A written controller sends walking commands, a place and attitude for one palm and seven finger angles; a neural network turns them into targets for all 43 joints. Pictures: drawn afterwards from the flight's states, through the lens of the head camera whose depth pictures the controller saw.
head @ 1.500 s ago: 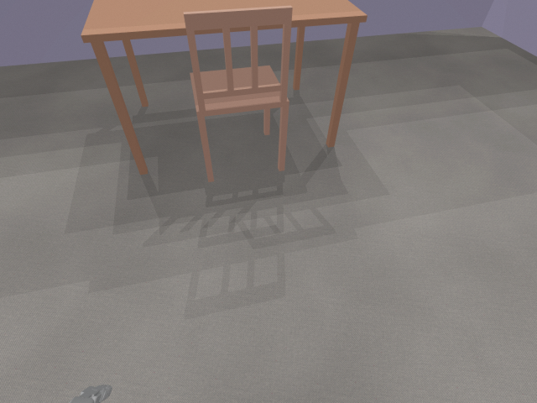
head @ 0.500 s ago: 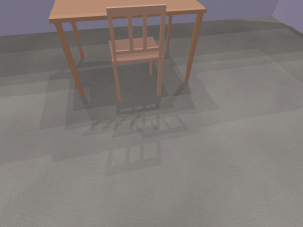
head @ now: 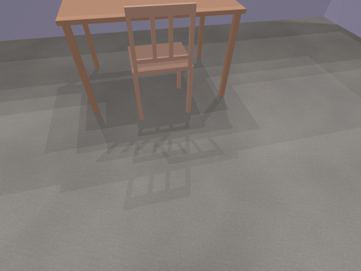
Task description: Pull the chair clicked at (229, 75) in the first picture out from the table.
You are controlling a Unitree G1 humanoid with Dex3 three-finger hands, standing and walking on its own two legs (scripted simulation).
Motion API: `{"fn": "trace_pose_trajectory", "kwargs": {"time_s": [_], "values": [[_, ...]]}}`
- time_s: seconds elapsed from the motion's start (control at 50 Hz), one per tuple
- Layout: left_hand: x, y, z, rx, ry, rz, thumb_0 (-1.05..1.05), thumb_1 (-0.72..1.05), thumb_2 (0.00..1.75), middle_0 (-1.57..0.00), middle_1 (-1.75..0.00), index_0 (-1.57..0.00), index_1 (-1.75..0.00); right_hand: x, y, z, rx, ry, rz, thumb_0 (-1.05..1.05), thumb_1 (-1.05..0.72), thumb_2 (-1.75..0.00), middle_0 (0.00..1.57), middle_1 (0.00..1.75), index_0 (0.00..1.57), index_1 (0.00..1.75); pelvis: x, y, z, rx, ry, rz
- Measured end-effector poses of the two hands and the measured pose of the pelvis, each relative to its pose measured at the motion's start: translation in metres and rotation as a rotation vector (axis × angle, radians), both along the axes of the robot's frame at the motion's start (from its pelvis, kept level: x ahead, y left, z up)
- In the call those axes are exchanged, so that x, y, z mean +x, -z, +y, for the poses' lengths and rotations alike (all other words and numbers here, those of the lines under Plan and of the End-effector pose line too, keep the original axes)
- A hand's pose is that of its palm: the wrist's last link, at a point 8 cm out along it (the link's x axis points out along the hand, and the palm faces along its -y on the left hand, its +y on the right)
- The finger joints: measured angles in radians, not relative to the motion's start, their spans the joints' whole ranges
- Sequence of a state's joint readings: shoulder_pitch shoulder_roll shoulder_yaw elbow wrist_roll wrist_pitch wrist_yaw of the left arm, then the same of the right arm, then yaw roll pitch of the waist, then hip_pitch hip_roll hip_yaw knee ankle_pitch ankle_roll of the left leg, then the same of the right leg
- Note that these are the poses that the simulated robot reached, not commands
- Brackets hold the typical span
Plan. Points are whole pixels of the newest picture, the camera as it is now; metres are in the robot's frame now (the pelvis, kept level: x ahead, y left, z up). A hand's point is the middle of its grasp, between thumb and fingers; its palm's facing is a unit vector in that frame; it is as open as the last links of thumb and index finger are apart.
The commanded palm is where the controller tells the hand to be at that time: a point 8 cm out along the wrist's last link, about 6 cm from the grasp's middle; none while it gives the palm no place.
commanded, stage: walk to a spot facing it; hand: left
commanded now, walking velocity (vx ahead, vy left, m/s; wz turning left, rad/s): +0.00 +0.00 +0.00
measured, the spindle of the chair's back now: (153, 38) +1.38 +0.24 -0.13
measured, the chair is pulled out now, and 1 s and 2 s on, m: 0.00 0.00 0.00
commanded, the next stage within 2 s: turn to face it in 1.64 s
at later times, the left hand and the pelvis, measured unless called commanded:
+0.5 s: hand out of the picture +0.13 +0.16 -0.19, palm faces -0.12 -0.97 -0.20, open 7.4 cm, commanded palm none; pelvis +0.09 -0.03 -0.03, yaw -7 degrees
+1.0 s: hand (131, 221) +0.30 +0.17 -0.21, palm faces -0.14 -0.98 -0.13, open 7.4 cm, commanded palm none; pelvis +0.32 -0.01 -0.02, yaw -13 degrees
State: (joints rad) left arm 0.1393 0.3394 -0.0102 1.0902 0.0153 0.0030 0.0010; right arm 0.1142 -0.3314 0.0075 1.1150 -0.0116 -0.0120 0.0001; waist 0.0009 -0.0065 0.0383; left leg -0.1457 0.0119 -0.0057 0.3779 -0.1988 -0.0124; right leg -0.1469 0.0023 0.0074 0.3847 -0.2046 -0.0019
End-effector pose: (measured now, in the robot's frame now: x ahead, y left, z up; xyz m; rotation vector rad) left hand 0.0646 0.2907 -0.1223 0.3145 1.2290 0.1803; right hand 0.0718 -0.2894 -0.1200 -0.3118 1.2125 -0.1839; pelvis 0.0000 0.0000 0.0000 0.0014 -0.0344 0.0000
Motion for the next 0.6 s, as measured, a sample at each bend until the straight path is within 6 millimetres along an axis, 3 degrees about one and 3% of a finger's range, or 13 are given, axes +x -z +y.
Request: {"fn": "trace_pose_trajectory", "kwargs": {"time_s": [0.16,0.34,0.4,0.5,0.54,0.6], "values": [[-0.001,0.007,-0.008,-0.019,-0.005,0.019,0.0,0.9,0.9,-0.2,-0.3,-0.2,-0.3,-0.003,0.005,0.008,0.014,0.013,0.013,0.0,-0.91,-0.9,0.2,0.3,0.2,0.3,0.008,0.002,0.0,-0.003,0.018,0.005],[-0.013,0.035,-0.04,-0.118,0.007,0.176,0.0,0.9,0.9,-0.2,-0.3,-0.2,-0.3,-0.034,0.028,0.039,0.094,0.141,0.085,0.0,-0.91,-0.9,0.2,0.3,0.2,0.3,0.047,0.014,0.0,0.013,0.101,0.021],[0.006,0.034,-0.056,-0.127,0.039,0.21,0.0,0.9,0.9,-0.2,-0.3,-0.2,-0.29,-0.054,0.034,0.044,0.124,0.214,0.13,0.0,-0.91,-0.9,0.2,0.3,0.2,0.3,0.063,0.015,-0.008,0.019,0.128,0.019],[0.062,0.039,-0.084,-0.13,0.058,0.107,0.01,0.9,0.9,-0.2,-0.3,-0.2,-0.3,-0.078,0.049,0.04,0.171,0.269,0.295,0.0,-0.91,-0.9,0.2,0.3,0.2,0.3,0.094,0.026,-0.03,0.003,0.13,0.011],[0.075,0.038,-0.092,-0.131,0.034,0.07,0.0,0.9,0.9,-0.2,-0.3,-0.2,-0.3,-0.069,0.047,0.036,0.177,0.267,0.33,0.01,-0.91,-0.9,0.2,0.3,0.2,0.3,0.106,0.025,-0.036,-0.003,0.124,0.005],[0.083,0.033,-0.101,-0.136,0.018,0.087,0.0,0.9,0.9,-0.2,-0.3,-0.2,-0.3,-0.029,0.038,0.026,0.168,0.26,0.282,0.01,-0.91,-0.9,0.2,0.3,0.2,0.3,0.127,0.016,-0.042,0.002,0.138,0.009]]}}
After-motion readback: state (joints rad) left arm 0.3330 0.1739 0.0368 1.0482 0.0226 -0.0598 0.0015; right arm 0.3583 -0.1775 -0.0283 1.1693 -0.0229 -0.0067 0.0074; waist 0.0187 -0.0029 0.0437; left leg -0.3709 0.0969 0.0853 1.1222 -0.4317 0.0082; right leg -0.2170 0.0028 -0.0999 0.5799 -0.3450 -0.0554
